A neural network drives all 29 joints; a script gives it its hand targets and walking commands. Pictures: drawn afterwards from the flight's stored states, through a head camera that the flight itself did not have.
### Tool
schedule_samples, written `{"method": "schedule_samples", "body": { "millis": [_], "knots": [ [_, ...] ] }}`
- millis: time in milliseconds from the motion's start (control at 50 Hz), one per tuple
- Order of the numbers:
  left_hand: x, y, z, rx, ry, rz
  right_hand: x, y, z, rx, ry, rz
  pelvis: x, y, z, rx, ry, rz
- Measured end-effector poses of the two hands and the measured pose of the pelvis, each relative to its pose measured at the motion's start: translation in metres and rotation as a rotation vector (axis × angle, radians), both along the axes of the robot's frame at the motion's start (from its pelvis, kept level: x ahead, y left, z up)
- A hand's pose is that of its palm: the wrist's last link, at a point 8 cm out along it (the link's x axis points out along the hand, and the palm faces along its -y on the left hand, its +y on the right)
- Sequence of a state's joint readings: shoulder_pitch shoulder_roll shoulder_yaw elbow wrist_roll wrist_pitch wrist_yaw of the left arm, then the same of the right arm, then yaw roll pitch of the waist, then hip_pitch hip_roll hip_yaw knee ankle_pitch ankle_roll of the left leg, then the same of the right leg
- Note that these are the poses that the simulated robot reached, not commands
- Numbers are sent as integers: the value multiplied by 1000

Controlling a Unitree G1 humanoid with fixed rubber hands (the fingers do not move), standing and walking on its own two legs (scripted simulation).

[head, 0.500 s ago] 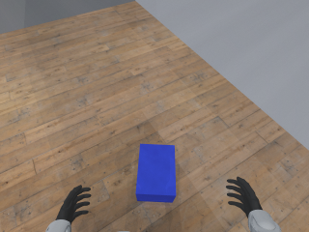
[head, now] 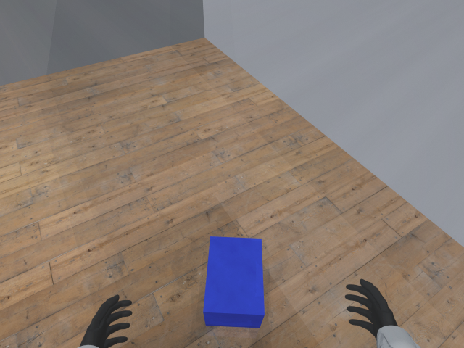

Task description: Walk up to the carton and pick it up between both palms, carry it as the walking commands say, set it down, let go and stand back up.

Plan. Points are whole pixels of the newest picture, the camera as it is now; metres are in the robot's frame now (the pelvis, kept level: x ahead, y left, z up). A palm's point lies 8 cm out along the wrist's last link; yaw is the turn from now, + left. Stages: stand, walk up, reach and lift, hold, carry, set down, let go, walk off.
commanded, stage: stand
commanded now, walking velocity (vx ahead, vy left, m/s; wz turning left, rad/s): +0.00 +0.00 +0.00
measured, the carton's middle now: (234, 281) +0.48 -0.01 -0.68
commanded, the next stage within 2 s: none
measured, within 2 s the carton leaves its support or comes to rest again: neither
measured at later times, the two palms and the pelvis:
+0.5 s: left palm (79, 333) +0.16 +0.27 -0.08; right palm (390, 313) +0.19 -0.27 -0.07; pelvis +0.04 +0.01 +0.00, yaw +0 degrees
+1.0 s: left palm out of the picture +0.14 +0.28 -0.08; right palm (398, 330) +0.17 -0.27 -0.07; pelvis +0.01 +0.01 +0.00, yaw +0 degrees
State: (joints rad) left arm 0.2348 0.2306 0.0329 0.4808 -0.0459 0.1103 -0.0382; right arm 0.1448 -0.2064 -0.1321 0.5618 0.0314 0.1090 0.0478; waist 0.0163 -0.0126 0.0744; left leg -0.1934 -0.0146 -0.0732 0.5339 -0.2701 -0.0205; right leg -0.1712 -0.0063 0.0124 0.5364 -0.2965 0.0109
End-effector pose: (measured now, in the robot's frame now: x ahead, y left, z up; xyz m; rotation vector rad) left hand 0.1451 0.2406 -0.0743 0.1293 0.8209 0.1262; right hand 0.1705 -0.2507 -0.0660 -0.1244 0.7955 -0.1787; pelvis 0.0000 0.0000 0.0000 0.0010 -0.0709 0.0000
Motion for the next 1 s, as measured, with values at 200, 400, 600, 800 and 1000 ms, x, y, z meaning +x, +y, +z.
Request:
{"method": "schedule_samples", "body": {
  "millis": [200,400,600,800,1000],
  "knots": [
    [17,28,0,70,-20,13,20,-11,2,-69,-28,-24,30,7,-2,-10,42,-1],
    [23,33,-3,91,0,23,27,-19,0,-90,-8,-31,39,6,-2,-9,55,-1],
    [14,34,-4,92,2,28,17,-22,0,-101,-4,-39,33,7,-2,-9,46,-1],
    [3,35,-3,93,-19,28,6,-23,2,-105,-18,-42,22,7,-1,-10,31,-1],
    [-8,37,-5,93,-18,32,-5,-24,1,-106,-15,-46,14,8,-1,-11,20,-1]
  ]
}}
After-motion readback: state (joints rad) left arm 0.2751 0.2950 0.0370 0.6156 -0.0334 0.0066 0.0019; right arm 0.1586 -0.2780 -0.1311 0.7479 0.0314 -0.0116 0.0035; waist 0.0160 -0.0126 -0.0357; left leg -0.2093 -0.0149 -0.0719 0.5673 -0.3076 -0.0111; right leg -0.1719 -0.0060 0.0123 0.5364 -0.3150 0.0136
